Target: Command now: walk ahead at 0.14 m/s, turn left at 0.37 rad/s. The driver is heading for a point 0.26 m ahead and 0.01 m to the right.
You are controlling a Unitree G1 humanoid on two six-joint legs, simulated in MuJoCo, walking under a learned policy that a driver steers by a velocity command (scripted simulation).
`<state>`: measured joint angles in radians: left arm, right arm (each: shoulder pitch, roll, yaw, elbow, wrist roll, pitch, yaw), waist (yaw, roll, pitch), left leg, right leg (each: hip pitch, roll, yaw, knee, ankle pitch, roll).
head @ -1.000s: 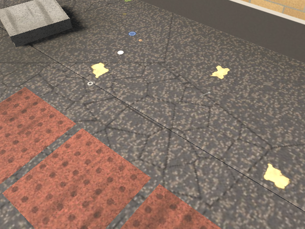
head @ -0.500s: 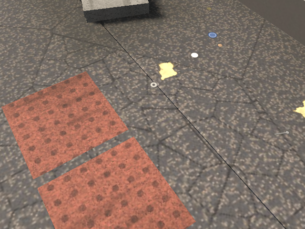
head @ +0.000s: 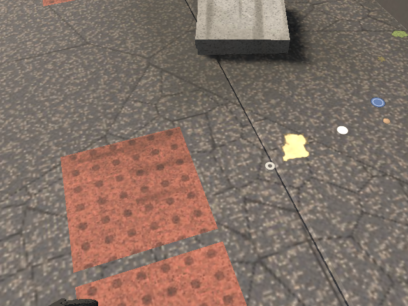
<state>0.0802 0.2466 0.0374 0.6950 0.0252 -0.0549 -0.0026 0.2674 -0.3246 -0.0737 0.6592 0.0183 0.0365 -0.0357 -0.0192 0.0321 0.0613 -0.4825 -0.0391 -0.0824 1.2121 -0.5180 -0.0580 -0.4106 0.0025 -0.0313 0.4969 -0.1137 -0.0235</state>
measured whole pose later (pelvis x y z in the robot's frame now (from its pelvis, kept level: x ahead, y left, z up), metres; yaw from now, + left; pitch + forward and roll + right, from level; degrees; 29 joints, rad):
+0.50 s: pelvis +0.06 +0.02 +0.01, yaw +3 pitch -1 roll -1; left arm 0.17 0.26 0.02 0.90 0.01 -0.01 -0.01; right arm 0.19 -0.22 -0.02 0.66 -0.02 0.02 -0.01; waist 0.03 0.01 0.02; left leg -0.23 -0.01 -0.03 0.53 -0.28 0.01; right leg -0.24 -0.04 -0.06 0.49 -0.23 0.02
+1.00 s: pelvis +0.08 +0.02 +0.01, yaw +3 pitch -2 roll +0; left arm 0.13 0.25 0.03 1.07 0.00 0.01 0.03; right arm 0.23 -0.23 -0.04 0.83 -0.01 0.01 -0.03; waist 0.02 0.00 0.03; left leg -0.17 -0.02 -0.02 0.48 -0.28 0.02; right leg -0.19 -0.04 -0.04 0.47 -0.24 0.03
